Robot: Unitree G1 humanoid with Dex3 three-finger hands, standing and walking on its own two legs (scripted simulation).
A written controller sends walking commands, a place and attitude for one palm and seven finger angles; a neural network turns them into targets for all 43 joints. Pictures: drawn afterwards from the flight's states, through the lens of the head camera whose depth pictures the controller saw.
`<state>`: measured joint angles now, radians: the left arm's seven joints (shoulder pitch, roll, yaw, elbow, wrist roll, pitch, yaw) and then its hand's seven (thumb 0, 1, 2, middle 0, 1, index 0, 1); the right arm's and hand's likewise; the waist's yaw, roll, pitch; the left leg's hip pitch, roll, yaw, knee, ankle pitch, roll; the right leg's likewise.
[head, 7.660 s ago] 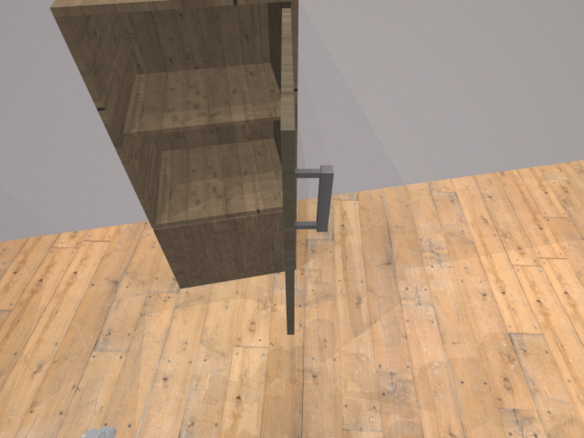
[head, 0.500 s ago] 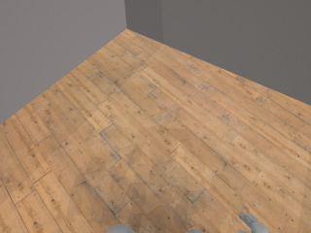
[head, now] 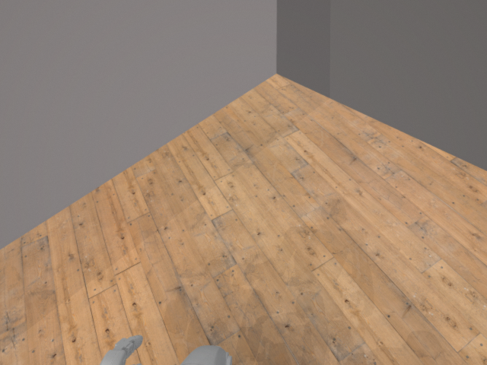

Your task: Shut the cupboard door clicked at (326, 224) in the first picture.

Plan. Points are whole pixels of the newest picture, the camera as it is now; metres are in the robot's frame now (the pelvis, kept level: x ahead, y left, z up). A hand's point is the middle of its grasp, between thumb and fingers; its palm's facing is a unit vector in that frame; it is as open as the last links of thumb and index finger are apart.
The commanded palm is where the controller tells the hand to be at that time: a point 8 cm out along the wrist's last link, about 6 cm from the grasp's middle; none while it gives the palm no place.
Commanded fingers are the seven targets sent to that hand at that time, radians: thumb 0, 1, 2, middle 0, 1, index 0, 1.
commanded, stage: walk to a spot facing it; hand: left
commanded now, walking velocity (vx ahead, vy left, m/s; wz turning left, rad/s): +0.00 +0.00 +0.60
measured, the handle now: out of the picture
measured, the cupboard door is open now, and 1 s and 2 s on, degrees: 80 80 80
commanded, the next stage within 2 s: none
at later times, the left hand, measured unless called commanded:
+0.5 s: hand out of the picture -0.04 +0.28 -0.17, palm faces +0.36 -0.89 -0.27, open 7.4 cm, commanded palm none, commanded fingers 0.00 0.90 0.90 -0.20 -0.30 -0.20 -0.30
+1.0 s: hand out of the picture -0.04 +0.21 -0.13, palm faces +0.56 -0.77 -0.31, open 7.4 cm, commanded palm none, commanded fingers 0.00 0.90 0.90 -0.20 -0.30 -0.20 -0.30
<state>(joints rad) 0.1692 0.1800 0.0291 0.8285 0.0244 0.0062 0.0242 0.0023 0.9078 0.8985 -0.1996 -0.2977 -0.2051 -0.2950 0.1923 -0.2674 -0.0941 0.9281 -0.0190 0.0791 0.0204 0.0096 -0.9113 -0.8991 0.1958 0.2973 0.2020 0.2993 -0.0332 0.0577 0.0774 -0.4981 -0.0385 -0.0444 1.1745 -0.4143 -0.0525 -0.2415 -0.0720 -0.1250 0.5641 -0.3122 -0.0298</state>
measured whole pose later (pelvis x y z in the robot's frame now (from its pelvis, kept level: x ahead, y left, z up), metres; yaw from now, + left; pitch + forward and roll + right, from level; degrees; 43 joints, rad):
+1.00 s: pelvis -0.01 -0.02 +0.00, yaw +36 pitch -1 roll +2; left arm 0.19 0.18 0.03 0.86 0.03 0.02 0.03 0.00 0.91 0.90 -0.20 -0.30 -0.21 -0.30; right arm 0.22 -0.27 -0.10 0.94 -0.02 0.09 0.03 0.01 -0.91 -0.90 0.19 0.30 0.20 0.30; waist -0.04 0.05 0.07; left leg -0.52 -0.02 -0.04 1.18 -0.37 -0.06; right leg -0.21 -0.08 -0.13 0.52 -0.29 -0.02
